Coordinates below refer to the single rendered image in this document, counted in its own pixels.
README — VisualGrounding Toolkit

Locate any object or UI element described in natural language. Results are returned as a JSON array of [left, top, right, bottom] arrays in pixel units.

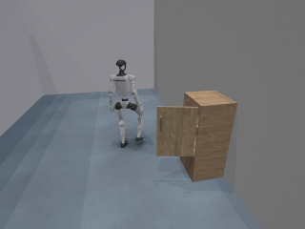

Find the robot left upper arm
[[109, 74, 115, 94]]

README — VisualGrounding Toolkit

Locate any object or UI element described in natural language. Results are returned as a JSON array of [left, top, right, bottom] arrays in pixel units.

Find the handle
[[159, 115, 162, 132]]

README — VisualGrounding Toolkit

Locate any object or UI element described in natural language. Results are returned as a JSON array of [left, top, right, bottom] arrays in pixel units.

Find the cupboard door
[[156, 106, 198, 156]]

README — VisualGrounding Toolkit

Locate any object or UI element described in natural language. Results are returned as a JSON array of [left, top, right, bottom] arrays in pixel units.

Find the robot right upper arm
[[128, 74, 136, 94]]

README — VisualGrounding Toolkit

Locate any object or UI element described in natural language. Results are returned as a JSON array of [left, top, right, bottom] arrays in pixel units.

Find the left robot shin
[[119, 121, 126, 143]]

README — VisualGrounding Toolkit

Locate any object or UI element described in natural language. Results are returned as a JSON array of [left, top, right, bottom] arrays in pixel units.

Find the robot left forearm
[[109, 93, 114, 105]]

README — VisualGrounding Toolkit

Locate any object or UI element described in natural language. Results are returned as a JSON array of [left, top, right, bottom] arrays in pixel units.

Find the robot torso
[[114, 73, 132, 109]]

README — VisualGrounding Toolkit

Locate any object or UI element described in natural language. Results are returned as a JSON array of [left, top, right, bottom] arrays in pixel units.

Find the left robot hand
[[110, 104, 115, 115]]

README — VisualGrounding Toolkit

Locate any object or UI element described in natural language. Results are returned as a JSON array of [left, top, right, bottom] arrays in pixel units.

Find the right robot hand
[[137, 106, 144, 117]]

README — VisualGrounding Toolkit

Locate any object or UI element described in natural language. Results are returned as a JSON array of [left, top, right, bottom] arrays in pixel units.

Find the robot right forearm
[[133, 90, 142, 108]]

